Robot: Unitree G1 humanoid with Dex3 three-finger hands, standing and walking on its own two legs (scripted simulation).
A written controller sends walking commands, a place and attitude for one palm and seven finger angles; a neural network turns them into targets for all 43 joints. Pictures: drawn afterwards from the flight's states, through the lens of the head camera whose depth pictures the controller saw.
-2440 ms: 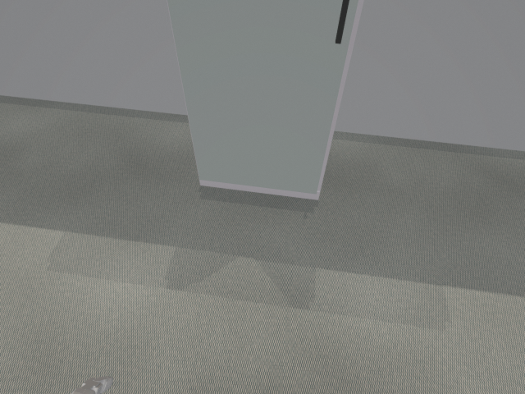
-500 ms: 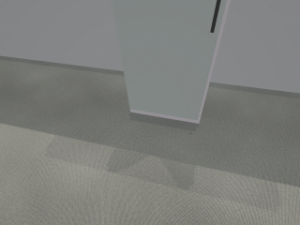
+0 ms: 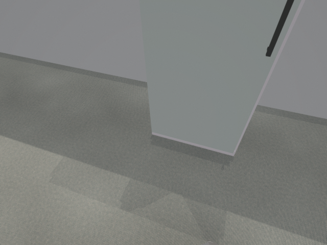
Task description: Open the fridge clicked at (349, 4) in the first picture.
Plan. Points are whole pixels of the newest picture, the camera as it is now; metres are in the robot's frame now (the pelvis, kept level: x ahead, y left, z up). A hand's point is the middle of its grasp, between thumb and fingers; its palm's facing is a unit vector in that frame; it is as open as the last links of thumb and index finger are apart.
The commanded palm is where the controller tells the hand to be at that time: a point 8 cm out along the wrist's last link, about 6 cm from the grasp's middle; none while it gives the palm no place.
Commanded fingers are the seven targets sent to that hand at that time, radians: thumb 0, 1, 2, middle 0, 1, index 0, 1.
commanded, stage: turn to face it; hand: right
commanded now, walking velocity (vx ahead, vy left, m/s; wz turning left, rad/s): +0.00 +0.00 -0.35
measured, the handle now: out of the picture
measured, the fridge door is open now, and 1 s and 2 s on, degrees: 0 0 0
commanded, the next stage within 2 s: take the last steps up to it in 0.44 s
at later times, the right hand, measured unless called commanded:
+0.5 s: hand out of the picture +0.14 -0.21 -0.17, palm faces +0.15 +0.97 -0.20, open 7.4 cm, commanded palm none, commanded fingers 0.00 -0.90 -0.90 0.20 0.30 0.20 0.30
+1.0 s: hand out of the picture +0.07 -0.20 -0.18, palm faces +0.28 +0.95 -0.14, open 7.4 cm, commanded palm none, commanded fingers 0.00 -0.90 -0.90 0.20 0.30 0.20 0.30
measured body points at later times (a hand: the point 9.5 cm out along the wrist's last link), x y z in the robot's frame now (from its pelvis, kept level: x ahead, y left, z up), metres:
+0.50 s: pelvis +0.12 -0.03 +0.01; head +0.13 -0.03 +0.46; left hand +0.17 +0.20 -0.15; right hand +0.13 -0.26 -0.15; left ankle +0.15 +0.11 -0.71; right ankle +0.14 -0.12 -0.73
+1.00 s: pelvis +0.18 -0.06 +0.00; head +0.18 -0.08 +0.45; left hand +0.28 +0.16 -0.14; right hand +0.05 -0.25 -0.16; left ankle +0.16 +0.08 -0.69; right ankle +0.15 -0.15 -0.73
